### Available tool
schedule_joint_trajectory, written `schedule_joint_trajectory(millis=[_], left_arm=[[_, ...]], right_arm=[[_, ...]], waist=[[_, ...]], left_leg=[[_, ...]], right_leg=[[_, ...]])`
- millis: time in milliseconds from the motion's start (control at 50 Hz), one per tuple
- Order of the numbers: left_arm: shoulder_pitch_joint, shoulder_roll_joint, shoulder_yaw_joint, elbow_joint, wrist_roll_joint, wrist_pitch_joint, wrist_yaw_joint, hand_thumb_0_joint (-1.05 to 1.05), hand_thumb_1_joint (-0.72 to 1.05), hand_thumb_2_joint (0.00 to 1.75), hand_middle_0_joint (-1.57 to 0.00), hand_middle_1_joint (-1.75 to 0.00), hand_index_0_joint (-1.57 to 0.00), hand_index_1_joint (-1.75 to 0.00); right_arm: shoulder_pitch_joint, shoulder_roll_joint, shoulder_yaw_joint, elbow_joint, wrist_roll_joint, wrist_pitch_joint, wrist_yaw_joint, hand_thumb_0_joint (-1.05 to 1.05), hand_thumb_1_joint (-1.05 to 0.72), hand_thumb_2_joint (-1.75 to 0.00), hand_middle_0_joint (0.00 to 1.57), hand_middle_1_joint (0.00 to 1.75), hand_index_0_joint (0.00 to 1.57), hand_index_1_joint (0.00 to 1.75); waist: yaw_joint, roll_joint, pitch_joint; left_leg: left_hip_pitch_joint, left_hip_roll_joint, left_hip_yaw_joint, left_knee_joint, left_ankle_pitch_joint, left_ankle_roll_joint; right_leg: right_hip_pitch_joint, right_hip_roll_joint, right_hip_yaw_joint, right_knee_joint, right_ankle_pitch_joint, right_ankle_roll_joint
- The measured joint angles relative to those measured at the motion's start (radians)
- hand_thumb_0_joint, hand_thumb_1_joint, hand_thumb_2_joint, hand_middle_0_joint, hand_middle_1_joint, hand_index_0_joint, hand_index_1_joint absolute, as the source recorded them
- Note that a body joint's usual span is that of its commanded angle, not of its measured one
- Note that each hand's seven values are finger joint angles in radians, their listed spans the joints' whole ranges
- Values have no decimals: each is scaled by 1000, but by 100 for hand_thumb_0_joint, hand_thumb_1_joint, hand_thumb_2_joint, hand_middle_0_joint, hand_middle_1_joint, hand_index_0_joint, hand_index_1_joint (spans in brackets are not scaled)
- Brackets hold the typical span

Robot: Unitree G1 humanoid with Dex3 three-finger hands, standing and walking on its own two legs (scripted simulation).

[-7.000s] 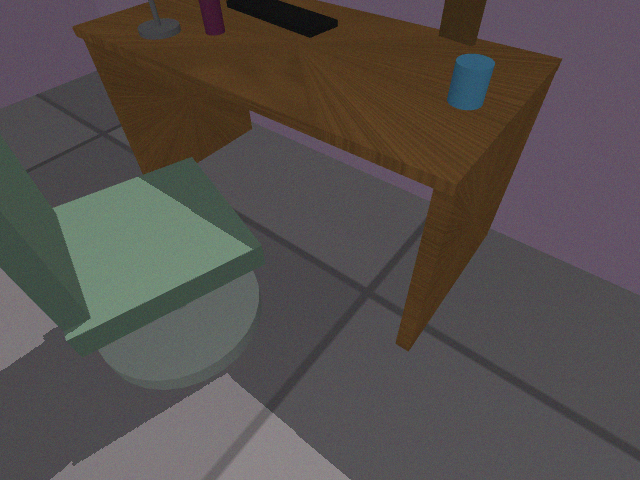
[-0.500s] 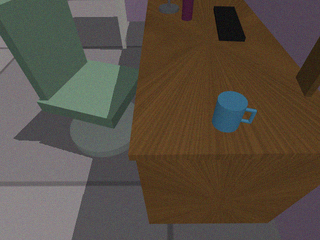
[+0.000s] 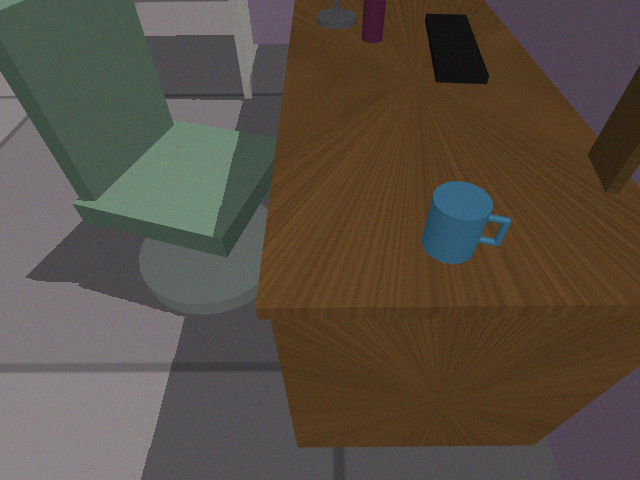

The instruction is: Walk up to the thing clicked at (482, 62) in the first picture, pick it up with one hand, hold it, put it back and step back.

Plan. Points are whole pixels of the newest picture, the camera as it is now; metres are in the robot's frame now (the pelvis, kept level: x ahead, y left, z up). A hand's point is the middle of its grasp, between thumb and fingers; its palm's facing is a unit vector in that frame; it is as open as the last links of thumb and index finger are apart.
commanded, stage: rise first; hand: right
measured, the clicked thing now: (465, 225) +0.51 -0.21 +0.01
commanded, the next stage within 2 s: go down in 1.80 s
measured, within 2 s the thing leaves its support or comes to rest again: neither
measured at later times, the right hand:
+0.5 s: hand (554, 465) +0.18 -0.25 -0.06, palm faces +0.26 +0.90 -0.35, open 16.1 cm
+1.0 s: hand (597, 432) +0.18 -0.25 +0.04, palm faces +0.31 +0.88 -0.37, open 17.6 cm
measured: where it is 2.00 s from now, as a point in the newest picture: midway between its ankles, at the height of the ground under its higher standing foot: outside the picture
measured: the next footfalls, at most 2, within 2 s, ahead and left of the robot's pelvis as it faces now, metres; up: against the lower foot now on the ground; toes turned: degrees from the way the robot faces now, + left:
none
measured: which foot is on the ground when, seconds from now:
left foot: down 0.00-1.00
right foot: down 0.00-1.00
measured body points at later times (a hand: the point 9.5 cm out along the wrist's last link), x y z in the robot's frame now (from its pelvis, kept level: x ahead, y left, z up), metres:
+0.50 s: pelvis +0.00 +0.01 -0.01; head +0.02 +0.02 +0.44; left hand +0.16 +0.26 -0.10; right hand +0.16 -0.30 -0.04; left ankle +0.00 +0.14 -0.75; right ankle -0.01 -0.13 -0.75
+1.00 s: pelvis +0.00 +0.00 -0.01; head +0.00 +0.02 +0.44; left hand +0.16 +0.26 -0.10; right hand +0.16 -0.30 +0.07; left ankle +0.00 +0.14 -0.75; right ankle -0.01 -0.13 -0.75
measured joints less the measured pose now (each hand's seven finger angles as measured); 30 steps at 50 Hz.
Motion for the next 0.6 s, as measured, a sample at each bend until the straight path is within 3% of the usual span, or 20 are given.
schedule_joint_trajectory(millis=[60, 100, 180, 260, 480, 600], left_arm=[[6, -14, 10, -102, -60, -32, 26, 1, 86, 85, -17, -26, -17, -26], [-15, -33, 33, -149, -78, -61, 41, 1, 80, 79, -14, -21, -14, -22], [-80, -63, 89, -179, -67, -81, 59, 1, 61, 60, -9, -14, -9, -14], [-57, -85, 119, -248, -48, -80, 63, 0, 39, 40, -7, -9, -7, -9], [92, -130, 79, -449, -43, -59, 85, 0, -21, 12, -6, -6, -6, -6], [121, -146, 65, -529, -36, -75, 84, 0, -41, 7, -7, -6, -7, -6]], right_arm=[[6, 14, -3, -109, 61, -22, -26, 1, -86, -86, 18, 26, 17, 26], [-21, 32, -31, -153, 80, -57, -42, 1, -80, -79, 15, 21, 14, 22], [-90, 54, -96, -210, 66, -80, -64, 1, -60, -60, 12, 14, 10, 14], [-43, 60, -140, -324, 54, -83, -66, 0, -38, -41, 9, 9, 8, 9], [148, 59, -147, -656, 53, -60, -86, 0, 20, -14, 6, 5, 5, 6], [208, 65, -166, -834, 51, -81, -83, -1, 40, -8, 5, 5, 5, 6]], waist=[[-2, -2, 20], [-5, -1, 27], [-10, 2, 10], [-8, -2, -29], [-20, -25, -50], [-29, -29, -56]], left_leg=[[-46, -1, -2, 52, -17, 2], [-85, -2, -1, 85, -25, 3], [-161, -2, 1, 136, -38, 6], [-165, -7, 4, 124, -36, 8], [-99, -10, 11, 105, -55, 11], [-64, -6, 14, 104, -67, 10]], right_leg=[[-47, -1, 0, 55, -19, 0], [-87, -2, 2, 88, -27, 0], [-164, -2, 8, 139, -37, 2], [-170, -7, 10, 130, -37, 5], [-105, -11, 14, 110, -55, 8], [-68, -8, 16, 102, -61, 8]])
